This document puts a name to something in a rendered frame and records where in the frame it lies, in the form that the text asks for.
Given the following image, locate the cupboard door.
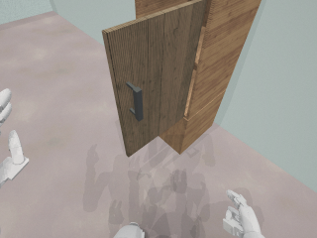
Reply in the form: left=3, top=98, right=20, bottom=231
left=101, top=0, right=207, bottom=158

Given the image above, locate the handle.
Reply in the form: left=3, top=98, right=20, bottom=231
left=126, top=81, right=144, bottom=122

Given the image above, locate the left robot shin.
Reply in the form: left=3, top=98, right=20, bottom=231
left=129, top=222, right=140, bottom=228

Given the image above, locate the robot left thigh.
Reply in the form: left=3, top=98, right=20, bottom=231
left=114, top=225, right=145, bottom=238

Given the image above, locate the robot left hand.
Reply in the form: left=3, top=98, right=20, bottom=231
left=0, top=88, right=29, bottom=188

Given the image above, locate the robot right hand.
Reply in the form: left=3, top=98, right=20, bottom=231
left=223, top=189, right=262, bottom=238

